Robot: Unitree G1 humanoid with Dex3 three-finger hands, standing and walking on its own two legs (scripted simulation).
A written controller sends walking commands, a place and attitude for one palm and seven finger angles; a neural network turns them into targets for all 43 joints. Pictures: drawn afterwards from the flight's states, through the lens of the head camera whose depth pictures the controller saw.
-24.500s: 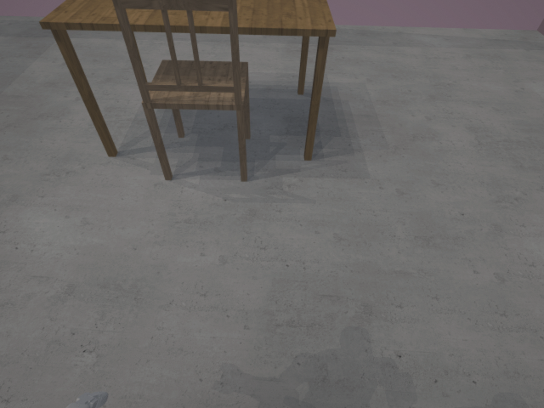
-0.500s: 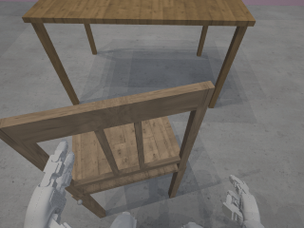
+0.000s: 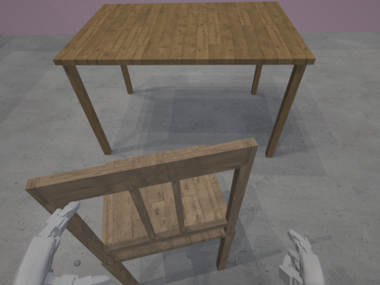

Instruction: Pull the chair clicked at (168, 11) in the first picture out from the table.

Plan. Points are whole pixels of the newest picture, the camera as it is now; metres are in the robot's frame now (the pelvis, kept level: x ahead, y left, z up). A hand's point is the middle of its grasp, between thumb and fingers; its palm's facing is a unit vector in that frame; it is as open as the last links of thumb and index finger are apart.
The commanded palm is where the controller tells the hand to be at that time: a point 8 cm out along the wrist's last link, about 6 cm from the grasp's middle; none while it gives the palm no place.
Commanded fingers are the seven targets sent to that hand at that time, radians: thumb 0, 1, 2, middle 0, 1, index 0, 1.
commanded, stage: draw the hand back to the body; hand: left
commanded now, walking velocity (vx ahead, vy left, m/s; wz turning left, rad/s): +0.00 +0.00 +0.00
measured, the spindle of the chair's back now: (144, 215) +0.29 +0.15 -0.06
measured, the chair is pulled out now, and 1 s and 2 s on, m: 0.58 0.56 0.56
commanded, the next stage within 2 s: step back with the hand held close in 0.76 s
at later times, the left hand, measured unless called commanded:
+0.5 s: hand (62, 250) +0.16 +0.24 +0.07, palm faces +0.17 -0.80 -0.58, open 6.5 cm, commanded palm +0.15 +0.29 +0.20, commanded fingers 0.00 0.90 0.90 -0.20 -0.30 -0.20 -0.30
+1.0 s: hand (34, 223) +0.17 +0.26 +0.14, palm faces +0.39 -0.73 -0.57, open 6.2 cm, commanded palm +0.13 +0.28 +0.20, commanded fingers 0.00 0.90 0.90 -0.20 -0.30 -0.20 -0.30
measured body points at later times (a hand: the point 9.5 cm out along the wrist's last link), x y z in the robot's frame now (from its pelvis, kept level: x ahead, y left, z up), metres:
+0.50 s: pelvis +0.02 -0.02 +0.01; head +0.04 -0.05 +0.46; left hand +0.14 +0.28 +0.11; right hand +0.23 -0.23 -0.08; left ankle +0.00 +0.15 -0.72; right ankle -0.03 -0.14 -0.72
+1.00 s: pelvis +0.00 -0.03 +0.02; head +0.03 -0.07 +0.46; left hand +0.15 +0.29 +0.18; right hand +0.22 -0.23 -0.08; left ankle +0.00 +0.14 -0.72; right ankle -0.03 -0.14 -0.72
